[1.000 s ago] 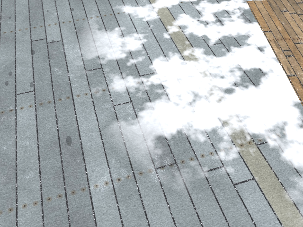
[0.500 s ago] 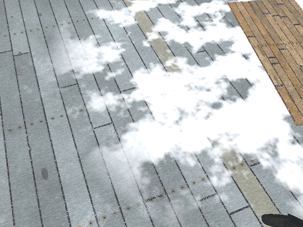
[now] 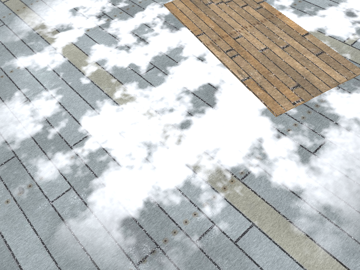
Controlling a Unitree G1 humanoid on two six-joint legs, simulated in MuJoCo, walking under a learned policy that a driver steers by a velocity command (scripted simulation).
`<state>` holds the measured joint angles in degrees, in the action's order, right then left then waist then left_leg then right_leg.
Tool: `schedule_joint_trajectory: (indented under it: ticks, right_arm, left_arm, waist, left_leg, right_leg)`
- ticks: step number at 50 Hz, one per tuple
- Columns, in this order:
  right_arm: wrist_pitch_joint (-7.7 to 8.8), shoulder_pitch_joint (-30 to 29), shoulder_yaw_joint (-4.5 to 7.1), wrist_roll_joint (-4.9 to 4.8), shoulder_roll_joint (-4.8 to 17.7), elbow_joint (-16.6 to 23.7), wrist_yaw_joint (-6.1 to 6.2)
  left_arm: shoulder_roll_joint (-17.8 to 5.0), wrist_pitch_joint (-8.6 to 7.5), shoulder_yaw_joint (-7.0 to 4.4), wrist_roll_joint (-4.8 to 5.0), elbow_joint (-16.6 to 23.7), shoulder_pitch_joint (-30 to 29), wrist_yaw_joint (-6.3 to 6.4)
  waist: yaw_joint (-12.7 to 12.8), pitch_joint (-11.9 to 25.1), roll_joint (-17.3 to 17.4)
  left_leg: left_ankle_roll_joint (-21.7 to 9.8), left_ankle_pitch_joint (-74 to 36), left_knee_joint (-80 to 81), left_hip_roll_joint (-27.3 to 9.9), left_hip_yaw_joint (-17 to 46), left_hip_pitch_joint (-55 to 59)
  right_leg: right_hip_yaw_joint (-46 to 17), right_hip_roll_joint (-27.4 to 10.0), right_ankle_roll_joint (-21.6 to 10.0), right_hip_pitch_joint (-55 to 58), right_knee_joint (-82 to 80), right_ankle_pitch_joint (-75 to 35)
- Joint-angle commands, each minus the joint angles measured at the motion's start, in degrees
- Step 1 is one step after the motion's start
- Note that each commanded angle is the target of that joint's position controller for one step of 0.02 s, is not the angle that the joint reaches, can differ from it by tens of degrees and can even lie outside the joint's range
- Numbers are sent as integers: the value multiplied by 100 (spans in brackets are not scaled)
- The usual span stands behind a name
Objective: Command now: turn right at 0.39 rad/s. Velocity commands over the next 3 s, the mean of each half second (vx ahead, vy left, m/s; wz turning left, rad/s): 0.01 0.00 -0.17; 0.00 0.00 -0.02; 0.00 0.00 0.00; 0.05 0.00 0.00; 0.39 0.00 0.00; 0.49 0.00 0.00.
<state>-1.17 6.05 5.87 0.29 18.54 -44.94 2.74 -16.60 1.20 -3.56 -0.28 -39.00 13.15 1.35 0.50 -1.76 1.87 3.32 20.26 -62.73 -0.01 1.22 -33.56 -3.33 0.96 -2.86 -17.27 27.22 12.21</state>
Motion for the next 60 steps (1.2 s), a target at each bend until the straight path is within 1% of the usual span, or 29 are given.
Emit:
schedule_joint_trajectory:
  ticks: [1, 3, 4, 6, 8, 9, 10, 11, 12, 13, 14, 15, 16, 17, 18, 19, 22, 25, 28, 32, 39, 50, 60]
  right_arm:
    - [90, -107, 30, -36, 274, 346, -12]
    - [96, -192, -27, -36, 206, 360, -60]
    - [99, -203, -45, -42, 206, 360, -87]
    - [109, -167, -54, -66, 266, 347, -131]
    - [129, -112, -57, -85, 313, 332, -160]
    - [147, -59, -67, -87, 296, 314, -176]
    - [173, 67, -83, -81, 242, 265, -198]
    - [210, 222, -107, -42, 198, 202, -226]
    - [238, 315, -100, 43, 342, 188, -228]
    - [243, 412, -30, 125, 762, 219, -201]
    - [229, 115, -56, 101, 697, 141, -222]
    - [246, -123, -151, 70, 317, 245, -255]
    - [266, -146, -170, 75, 261, 227, -263]
    - [299, -125, -171, 68, 333, 218, -269]
    - [341, -78, -170, 58, 375, 198, -270]
    - [369, 17, -186, 57, 369, 141, -257]
    - [353, 104, -234, 35, 292, 71, -218]
    - [317, 107, -265, 29, 273, 23, -197]
    - [301, 93, -293, 25, 242, -50, -201]
    - [295, 83, -323, 20, 210, -187, -217]
    - [295, 116, -355, 11, 190, -501, -223]
    - [296, 250, -397, -2, 209, -979, -189]
    - [282, 419, -435, -7, 198, -1243, -158]
  left_arm:
    - [-772, -102, -171, 15, 412, -169, 79]
    - [-814, -75, -179, -5, 394, -161, 87]
    - [-840, -60, -183, -23, 390, -179, 78]
    - [-872, -36, -180, -43, 370, -230, 29]
    - [-844, -21, -155, -32, 323, -268, -22]
    - [-803, -16, -131, -11, 296, -314, -36]
    - [-740, -11, -98, 25, 271, -408, -43]
    - [-668, -13, -65, 65, 223, -417, -43]
    - [-554, -53, -23, 28, 179, -262, -39]
    - [-429, -111, 14, -98, 190, -73, -56]
    - [-306, -146, 22, -97, 167, 97, -79]
    - [-467, -146, 9, -148, 106, -89, -70]
    - [-549, -127, -31, -125, 127, -315, -64]
    - [-548, -80, -42, -90, 117, -423, -45]
    - [-567, -36, -52, -83, 136, -442, -38]
    - [-513, -18, -46, -73, 125, -419, -41]
    - [-424, -36, -43, -57, 27, -341, -39]
    - [-392, -61, -55, -51, -73, -280, -26]
    - [-380, -75, -64, -49, -169, -214, -3]
    - [-390, -87, -74, -44, -299, -138, 32]
    - [-384, -92, -78, -32, -563, -63, 82]
    - [-324, -92, -61, -11, -1086, -38, 123]
    - [-286, -102, -20, 4, -1557, -13, 141]
  waist:
    - [-36, 769, -921]
    - [47, 737, -1008]
    - [80, 701, -1051]
    - [128, 602, -1084]
    - [151, 526, -1068]
    - [116, 505, -1036]
    - [-6, 499, -964]
    - [-139, 493, -859]
    - [-102, 607, -663]
    - [115, 780, 88]
    - [408, 734, 864]
    - [251, 641, 727]
    - [148, 556, 645]
    - [80, 475, 526]
    - [28, 404, 429]
    - [26, 403, 353]
    - [-31, 350, 108]
    - [-66, 310, -106]
    - [-74, 283, -222]
    - [-69, 254, -255]
    - [-61, 186, -198]
    - [-78, 84, -169]
    - [-96, 27, -181]
  left_leg:
    - [90, -281, 482, -130, 201, -221]
    - [128, -268, 1139, -166, 185, 111]
    - [129, -195, 1398, -176, 166, 329]
    - [104, -4, 1834, -160, 94, 772]
    - [58, 78, 2255, -134, 43, 1090]
    - [19, -9, 2593, -120, 21, 1265]
    - [-42, -387, 3186, -95, -31, 1572]
    - [-133, -1218, 4021, -92, -53, 2046]
    - [-257, -1938, 4230, -364, 243, 2597]
    - [-539, -3194, 4035, -1048, 831, 3020]
    - [-979, -2864, 3970, -1246, 1014, 2551]
    - [-1021, -2085, 4113, -1113, 994, 2246]
    - [-849, -1587, 4102, -894, 826, 2204]
    - [-708, -1438, 4063, -743, 682, 2144]
    - [-640, -1334, 4032, -682, 618, 2108]
    - [-595, -1297, 3993, -633, 555, 2090]
    - [-550, -1228, 3880, -519, 433, 2129]
    - [-549, -1154, 3823, -451, 378, 2161]
    - [-547, -1130, 3802, -399, 339, 2168]
    - [-537, -1111, 3817, -344, 298, 2155]
    - [-526, -1049, 3912, -284, 269, 2117]
    - [-547, -966, 4072, -236, 268, 2103]
    - [-581, -967, 4150, -205, 264, 2132]
  right_leg:
    - [-1214, -1252, -898, 1149, -738, -1902]
    - [-1238, -1236, -922, 1132, -720, -1665]
    - [-1277, -1249, -962, 1034, -719, -1549]
    - [-1367, -1263, -1036, 782, -699, -1446]
    - [-1511, -1282, -1070, 689, -626, -1527]
    - [-1559, -1260, -1046, 681, -552, -1604]
    - [-1532, -1172, -957, 630, -430, -1662]
    - [-1467, -1039, -776, 497, -343, -1580]
    - [-1400, -852, -495, 289, -259, -1178]
    - [-975, -403, -186, -6, 246, -429]
    - [-425, 6, 73, 101, 180, 435]
    - [-383, -74, 228, 366, 98, 305]
    - [-371, -63, 232, 382, 102, 51]
    - [-409, -83, 190, 399, 118, -224]
    - [-474, -109, 152, 402, 88, -451]
    - [-514, -143, 120, 464, 46, -558]
    - [-541, -153, 105, 460, -1, -691]
    - [-562, -163, 143, 450, -46, -748]
    - [-575, -178, 175, 486, -76, -798]
    - [-580, -196, 198, 566, -98, -855]
    - [-549, -201, 226, 691, -140, -893]
    - [-444, -166, 275, 786, -244, -869]
    - [-359, -145, 312, 758, -325, -798]
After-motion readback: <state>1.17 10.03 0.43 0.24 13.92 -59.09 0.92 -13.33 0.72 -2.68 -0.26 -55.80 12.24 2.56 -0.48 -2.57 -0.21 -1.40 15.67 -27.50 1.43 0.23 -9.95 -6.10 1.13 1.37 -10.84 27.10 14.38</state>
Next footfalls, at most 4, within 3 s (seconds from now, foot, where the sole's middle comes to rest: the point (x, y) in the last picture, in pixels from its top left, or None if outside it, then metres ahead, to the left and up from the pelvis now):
0.24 left None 0.06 0.15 -0.78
2.16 right None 0.11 -0.10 -0.78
2.64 left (180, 258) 0.50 0.10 -0.78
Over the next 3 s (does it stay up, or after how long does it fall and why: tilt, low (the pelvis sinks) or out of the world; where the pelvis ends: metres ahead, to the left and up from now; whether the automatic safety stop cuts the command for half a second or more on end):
stays up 0.51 0.01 0.00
